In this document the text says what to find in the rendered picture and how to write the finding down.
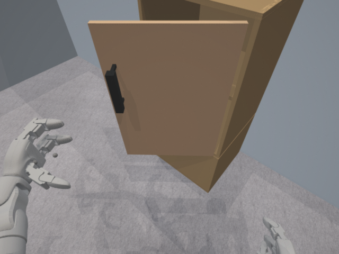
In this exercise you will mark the handle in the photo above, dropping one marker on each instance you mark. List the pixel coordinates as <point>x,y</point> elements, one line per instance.
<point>113,85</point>

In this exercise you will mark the right robot hand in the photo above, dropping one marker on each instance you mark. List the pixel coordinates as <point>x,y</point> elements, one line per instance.
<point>278,244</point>

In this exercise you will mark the robot left forearm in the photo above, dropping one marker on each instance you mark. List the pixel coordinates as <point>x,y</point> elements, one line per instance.
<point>14,191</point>

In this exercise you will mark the left robot hand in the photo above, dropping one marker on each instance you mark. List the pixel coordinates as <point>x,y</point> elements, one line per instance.
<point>21,154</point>

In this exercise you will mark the cupboard door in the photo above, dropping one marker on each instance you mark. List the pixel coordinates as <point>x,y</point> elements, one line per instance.
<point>175,77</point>

